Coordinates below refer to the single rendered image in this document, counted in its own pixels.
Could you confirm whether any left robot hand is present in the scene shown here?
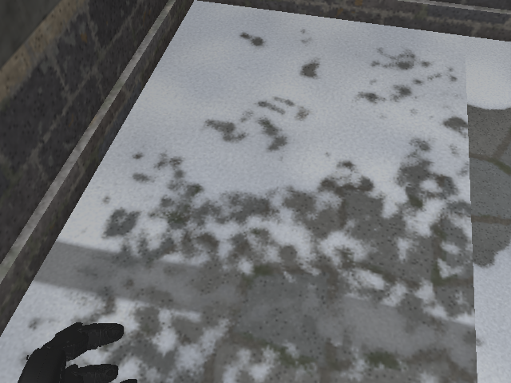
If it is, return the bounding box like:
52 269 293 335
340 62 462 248
18 322 137 383

